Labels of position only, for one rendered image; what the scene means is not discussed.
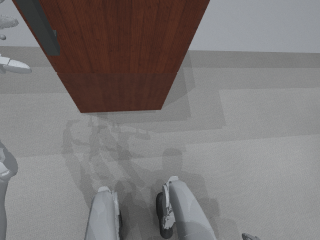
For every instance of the handle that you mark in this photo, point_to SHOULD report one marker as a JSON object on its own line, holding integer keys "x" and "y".
{"x": 38, "y": 21}

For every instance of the robot right foot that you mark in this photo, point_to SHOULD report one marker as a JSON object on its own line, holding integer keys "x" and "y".
{"x": 166, "y": 233}

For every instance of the left robot hand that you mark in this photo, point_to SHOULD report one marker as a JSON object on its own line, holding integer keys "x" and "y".
{"x": 7, "y": 64}

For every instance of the left robot upper arm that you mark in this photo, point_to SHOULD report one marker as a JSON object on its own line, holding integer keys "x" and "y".
{"x": 8, "y": 169}

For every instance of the left robot thigh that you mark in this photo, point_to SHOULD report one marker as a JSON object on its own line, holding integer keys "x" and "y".
{"x": 101, "y": 220}

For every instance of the cupboard door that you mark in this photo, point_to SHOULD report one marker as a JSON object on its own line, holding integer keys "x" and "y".
{"x": 121, "y": 36}

